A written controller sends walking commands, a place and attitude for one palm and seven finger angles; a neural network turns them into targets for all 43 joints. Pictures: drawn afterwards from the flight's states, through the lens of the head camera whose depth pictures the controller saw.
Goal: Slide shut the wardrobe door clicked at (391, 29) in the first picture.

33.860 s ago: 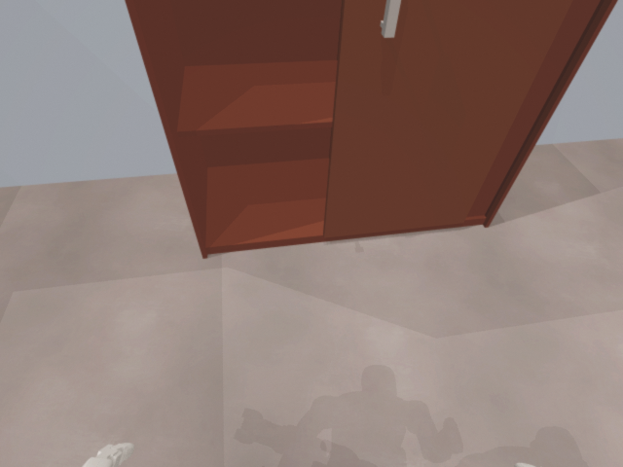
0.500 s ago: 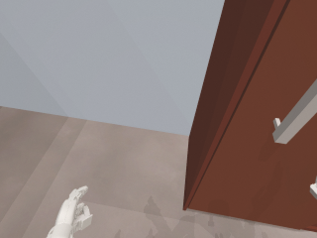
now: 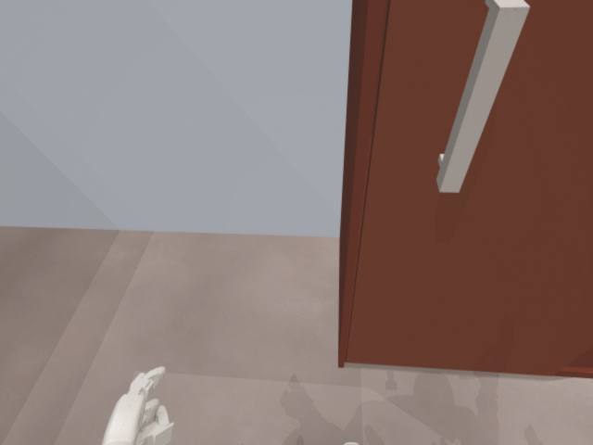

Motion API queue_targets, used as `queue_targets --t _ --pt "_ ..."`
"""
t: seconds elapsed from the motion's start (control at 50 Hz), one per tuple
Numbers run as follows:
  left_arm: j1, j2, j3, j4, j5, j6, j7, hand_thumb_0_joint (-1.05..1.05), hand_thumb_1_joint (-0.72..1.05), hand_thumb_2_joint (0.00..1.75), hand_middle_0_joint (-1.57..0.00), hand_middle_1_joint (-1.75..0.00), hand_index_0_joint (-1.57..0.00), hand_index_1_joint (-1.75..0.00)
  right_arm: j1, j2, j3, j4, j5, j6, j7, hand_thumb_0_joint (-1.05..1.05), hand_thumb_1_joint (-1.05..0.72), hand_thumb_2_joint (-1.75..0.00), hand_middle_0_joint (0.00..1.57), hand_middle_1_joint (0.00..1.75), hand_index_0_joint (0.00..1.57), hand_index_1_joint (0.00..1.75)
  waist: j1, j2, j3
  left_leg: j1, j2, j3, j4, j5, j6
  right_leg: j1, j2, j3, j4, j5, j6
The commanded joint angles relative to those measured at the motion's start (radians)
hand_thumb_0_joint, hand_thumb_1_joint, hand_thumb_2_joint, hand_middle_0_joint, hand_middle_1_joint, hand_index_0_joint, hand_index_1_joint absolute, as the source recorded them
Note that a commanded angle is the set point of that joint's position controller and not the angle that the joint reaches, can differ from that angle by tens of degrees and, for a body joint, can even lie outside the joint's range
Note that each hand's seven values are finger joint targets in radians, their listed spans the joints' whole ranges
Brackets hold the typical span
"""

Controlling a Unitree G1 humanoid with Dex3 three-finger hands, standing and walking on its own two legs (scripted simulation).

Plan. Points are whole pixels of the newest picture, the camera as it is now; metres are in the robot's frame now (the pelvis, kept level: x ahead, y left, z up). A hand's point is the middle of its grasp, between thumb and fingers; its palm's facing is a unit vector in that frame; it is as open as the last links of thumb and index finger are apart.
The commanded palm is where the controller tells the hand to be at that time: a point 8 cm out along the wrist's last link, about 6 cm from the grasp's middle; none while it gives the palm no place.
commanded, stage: step back with the hand held close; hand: right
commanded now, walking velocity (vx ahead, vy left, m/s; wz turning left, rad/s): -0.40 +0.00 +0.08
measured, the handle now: (468, 103) +0.46 -0.20 +0.24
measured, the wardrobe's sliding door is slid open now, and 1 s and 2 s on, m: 0.00 0.00 0.00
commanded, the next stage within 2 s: stop stepping back and stand still in 0.32 s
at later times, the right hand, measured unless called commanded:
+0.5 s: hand out of the picture +0.13 -0.26 +0.20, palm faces +0.26 +0.87 -0.42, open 7.4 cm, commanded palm +0.10 -0.31 +0.20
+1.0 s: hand out of the picture +0.07 -0.35 +0.19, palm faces +0.42 +0.87 -0.28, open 7.4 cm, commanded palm -0.02 -0.38 +0.20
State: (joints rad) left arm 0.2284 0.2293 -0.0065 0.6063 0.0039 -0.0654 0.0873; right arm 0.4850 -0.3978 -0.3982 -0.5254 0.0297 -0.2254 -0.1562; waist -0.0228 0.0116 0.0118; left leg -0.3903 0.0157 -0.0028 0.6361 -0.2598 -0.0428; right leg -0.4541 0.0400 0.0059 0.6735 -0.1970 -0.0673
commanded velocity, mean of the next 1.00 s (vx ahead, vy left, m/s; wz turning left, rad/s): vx -0.02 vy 0.06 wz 0.02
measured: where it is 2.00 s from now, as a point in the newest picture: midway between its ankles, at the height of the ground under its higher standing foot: outside the picture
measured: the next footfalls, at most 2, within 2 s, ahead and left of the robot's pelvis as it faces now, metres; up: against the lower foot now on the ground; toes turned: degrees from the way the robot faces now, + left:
left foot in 0.38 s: -0.17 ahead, +0.10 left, +0.00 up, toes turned +8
right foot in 0.50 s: +0.05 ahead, -0.07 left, +0.00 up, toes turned +8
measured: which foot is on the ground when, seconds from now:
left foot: up 0.00-0.36, down 0.38-0.94, up 0.96-1.00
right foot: down 0.00-0.38, up 0.40-0.48, down 0.50-0.70, up 0.72-0.92, down 0.94-1.00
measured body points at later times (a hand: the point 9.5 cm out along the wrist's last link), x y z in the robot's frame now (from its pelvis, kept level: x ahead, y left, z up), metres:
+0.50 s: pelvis -0.09 -0.04 +0.01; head -0.10 -0.08 +0.45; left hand +0.05 +0.21 -0.06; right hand +0.11 -0.31 +0.22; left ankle -0.21 +0.09 -0.72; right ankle +0.02 -0.08 -0.72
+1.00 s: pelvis -0.19 -0.11 +0.00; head -0.22 -0.14 +0.45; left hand -0.09 +0.17 -0.06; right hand +0.04 -0.40 +0.21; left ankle -0.18 +0.02 -0.67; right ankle -0.14 -0.22 -0.72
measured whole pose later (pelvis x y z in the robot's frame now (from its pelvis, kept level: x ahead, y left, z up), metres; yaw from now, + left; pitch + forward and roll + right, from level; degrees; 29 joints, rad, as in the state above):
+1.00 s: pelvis -0.19 -0.11 +0.00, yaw +7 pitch -3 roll +2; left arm 0.27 0.20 0.02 0.67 0.01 -0.10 0.09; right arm 0.32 -0.39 -0.43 -0.38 0.02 -0.17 -0.18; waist 0.03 0.05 -0.05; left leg -0.48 0.02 0.05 0.99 -0.47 0.02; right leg -0.33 -0.03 0.01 0.68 -0.33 -0.02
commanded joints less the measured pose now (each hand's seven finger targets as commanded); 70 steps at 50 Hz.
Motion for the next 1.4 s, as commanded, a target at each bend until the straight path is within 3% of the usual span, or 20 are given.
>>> queue_targets --t 0.0,0.06,0.26,0.36,0.42,0.5,0.56,0.62,0.68,0.72,0.88,0.92,0.94,1.0,1.12,1.16,1.2,1.28,1.3,1.38 --pt "-0.106 0.122 0.065 -0.154 0.022 -0.103 0.009 0.0 0.9 0.9 -0.2 -0.3 -0.2 -0.3 -0.156 -0.221 -0.196 -0.22 -0.023 -0.088 -0.027 0.0 -0.9 -0.9 0.2 0.3 0.2 0.3 0.019 -0.33 -0.103 0.2 -0.094 -0.069 0.538 -0.168 0.022 -0.219 -0.388 0.477 -0.589 -0.515 -0.113" --pt "-0.102 0.115 0.081 -0.141 0.019 -0.111 -0.018 0.0 0.9 0.9 -0.2 -0.3 -0.2 -0.3 -0.086 -0.187 -0.174 -0.205 -0.012 -0.094 -0.014 0.0 -0.9 -0.9 0.2 0.3 0.2 0.3 0.002 -0.144 -0.139 0.062 -0.082 -0.048 0.452 -0.197 0.031 0.012 -0.315 0.337 -0.458 -0.227 -0.109" --pt "-0.073 0.09 0.053 -0.085 0.034 -0.09 -0.039 0.0 0.9 0.9 -0.2 -0.3 -0.2 -0.3 -0.02 -0.21 -0.118 -0.223 0.05 -0.062 0.007 0.0 -0.9 -0.9 0.2 0.3 0.2 0.3 0.001 -0.255 -0.322 0.166 -0.1 0.055 -0.265 -0.199 0.096 0.44 -0.229 0.162 -0.503 0.193 0.158" --pt "-0.129 0.069 0.028 -0.108 0.017 -0.044 -0.026 0.0 0.9 0.9 -0.2 -0.3 -0.2 -0.3 -0.026 -0.321 -0.208 -0.247 0.073 -0.091 0.008 0.0 -0.9 -0.9 0.2 0.3 0.2 0.3 0.004 0.08 -0.228 -0.066 0.245 -0.152 -0.474 0.222 0.177 0.421 -0.079 0.007 0.016 -0.003 0.108" --pt "-0.152 0.1 0.051 -0.121 -0.005 -0.072 -0.016 0.0 0.9 0.9 -0.2 -0.3 -0.2 -0.3 -0.054 -0.284 -0.179 -0.224 0.064 -0.07 0.026 0.0 -0.9 -0.9 0.2 0.3 0.2 0.3 0.014 0.253 -0.174 -0.118 0.21 -0.047 -0.357 0.128 0.187 0.36 -0.032 0.014 0.143 -0.053 0.102" --pt "-0.139 0.143 0.031 -0.122 -0.007 -0.079 0.012 0.0 0.9 0.9 -0.2 -0.3 -0.2 -0.3 -0.087 -0.218 -0.144 -0.089 0.049 0.005 0.02 0.0 -0.9 -0.9 0.2 0.3 0.2 0.3 0.018 -0.309 -0.062 0.049 -0.087 0.036 -0.023 -0.15 0.037 0.218 -0.224 0.319 -0.43 0.101 0.012" --pt "-0.1 0.124 0.033 -0.114 0.005 -0.097 0.005 0.0 0.9 0.9 -0.2 -0.3 -0.2 -0.3 -0.103 -0.212 -0.137 -0.093 0.038 0.001 0.0 0.0 -0.9 -0.9 0.2 0.3 0.2 0.3 0.002 -0.269 -0.109 0.181 -0.127 0.014 0.053 -0.272 0.076 0.102 -0.257 0.419 -0.696 -0.533 0.159" --pt "-0.092 0.122 0.049 -0.153 0.002 -0.093 -0.01 0.0 0.9 0.9 -0.2 -0.3 -0.2 -0.3 -0.014 -0.194 -0.111 -0.194 0.039 0.01 0.008 0.0 -0.9 -0.9 0.2 0.3 0.2 0.3 -0.004 -0.235 -0.16 0.399 -0.152 0.076 -0.101 -0.223 0.091 -0.012 -0.173 0.196 -0.642 -0.45 0.213" --pt "-0.073 0.115 0.075 -0.159 -0.007 -0.07 -0.025 0.0 0.9 0.9 -0.2 -0.3 -0.2 -0.3 0.135 -0.206 -0.118 -0.246 0.015 0.017 0.016 0.0 -0.9 -0.9 0.2 0.3 0.2 0.3 0.001 0.184 -0.117 0.059 0.228 -0.313 -0.501 -0.39 0.208 0.058 0.048 -0.04 0.202 -0.201 0.101" --pt "-0.076 0.131 0.074 -0.134 0.016 -0.056 -0.028 0.0 0.9 0.9 -0.2 -0.3 -0.2 -0.3 0.006 -0.254 -0.192 -0.342 0.016 0.001 0.0 0.0 -0.9 -0.9 0.2 0.3 0.2 0.3 0.024 0.115 -0.086 -0.068 0.379 -0.406 -0.514 -0.376 0.302 -0.065 -0.003 0.033 0.527 -0.189 0.098" --pt "-0.037 0.125 0.059 -0.077 0.011 -0.086 0.026 0.0 0.9 0.9 -0.2 -0.3 -0.2 -0.3 -0.298 -0.159 -0.054 -0.047 -0.013 0.012 -0.041 0.0 -0.9 -0.9 0.2 0.3 0.2 0.3 0.067 -0.112 -0.024 -0.073 0.106 0.049 -0.057 -0.445 0.127 0.228 -0.073 -0.06 -0.202 -0.27 0.039" --pt "-0.053 0.145 0.059 -0.128 0.003 -0.102 0.016 0.0 0.9 0.9 -0.2 -0.3 -0.2 -0.3 -0.338 -0.159 -0.039 -0.146 -0.023 -0.012 -0.04 0.0 -0.9 -0.9 0.2 0.3 0.2 0.3 0.064 -0.499 0.077 -0.284 -0.057 0.077 0.504 -0.32 0.043 0.171 -0.415 0.593 -0.545 -0.594 -0.116" --pt "-0.079 0.126 0.063 -0.132 0.009 -0.108 -0.002 0.0 0.9 0.9 -0.2 -0.3 -0.2 -0.3 -0.321 -0.21 -0.095 -0.181 -0.04 -0.031 -0.03 0.0 -0.9 -0.9 0.2 0.3 0.2 0.3 0.038 -0.352 0.084 -0.242 -0.03 -0.017 0.612 -0.211 0.052 0.053 -0.441 0.609 -0.591 -0.588 -0.159" --pt "-0.093 0.102 0.062 -0.14 0.009 -0.098 -0.051 0.0 0.9 0.9 -0.2 -0.3 -0.2 -0.3 -0.057 -0.182 -0.112 -0.244 -0.011 -0.022 0.0 0.0 -0.9 -0.9 0.2 0.3 0.2 0.3 0.032 -0.165 0.002 -0.161 0.015 0.004 0.508 -0.12 0.048 0.059 -0.354 0.432 -0.506 -0.495 -0.115" --pt "-0.071 0.09 0.045 -0.147 0.015 -0.048 -0.028 0.0 0.9 0.9 -0.2 -0.3 -0.2 -0.3 0.095 -0.184 -0.14 -0.208 -0.005 0.009 -0.016 0.0 -0.9 -0.9 0.2 0.3 0.2 0.3 0.02 -0.286 -0.068 0.351 -0.085 0.188 -0.075 -0.212 0.076 -0.122 -0.229 0.099 -0.389 -0.506 0.002" --pt "-0.062 0.081 0.047 -0.124 0.012 -0.03 -0.019 0.0 0.9 0.9 -0.2 -0.3 -0.2 -0.3 0.033 -0.187 -0.146 -0.127 -0.011 0.03 -0.02 0.0 -0.9 -0.9 0.2 0.3 0.2 0.3 0.018 -0.074 -0.046 0.403 0.033 0.017 -0.249 -0.261 0.139 -0.201 -0.157 0.019 -0.076 -0.422 0.029" --pt "-0.072 0.092 0.06 -0.126 -0.001 -0.037 -0.01 0.0 0.9 0.9 -0.2 -0.3 -0.2 -0.3 -0.083 -0.236 -0.166 -0.094 0.005 0.024 -0.017 0.0 -0.9 -0.9 0.2 0.3 0.2 0.3 0.026 0.227 0.029 0.285 0.365 -0.482 -0.458 -0.115 0.282 -0.304 -0.061 -0.007 0.441 -0.28 0.07" --pt "-0.066 0.092 0.053 -0.098 -0.005 -0.079 -0.014 0.0 0.9 0.9 -0.2 -0.3 -0.2 -0.3 -0.115 -0.156 -0.097 -0.063 0.009 -0.004 -0.014 0.0 -0.9 -0.9 0.2 0.3 0.2 0.3 0.042 0.11 -0.029 0.191 0.294 -0.214 -0.291 0.218 0.247 -0.061 -0.126 0.02 0.269 -0.157 0.071" --pt "-0.075 0.168 0.084 0.072 0.013 -0.072 -0.109 0.0 0.9 0.9 -0.2 -0.3 -0.2 -0.3 -0.158 0.055 0.241 0.589 -0.096 0.164 0.097 0.0 -0.9 -0.9 0.2 0.3 0.2 0.3 0.088 0.04 0.024 0.138 0.344 0.101 -0.122 0.451 0.184 -0.116 -0.176 -0.059 0.23 -0.221 0.075" --pt "0.012 0.112 0.049 0.036 0.024 0.044 -0.104 0.0 0.9 0.9 -0.2 -0.3 -0.2 -0.3 -0.1 0.115 0.298 0.738 -0.061 0.252 0.146 0.0 -0.9 -0.9 0.2 0.3 0.2 0.3 0.054 0.04 -0.01 -0.094 0.133 0.131 0.022 -0.011 0.051 0.196 -0.153 0.048 -0.039 0.218 0.025"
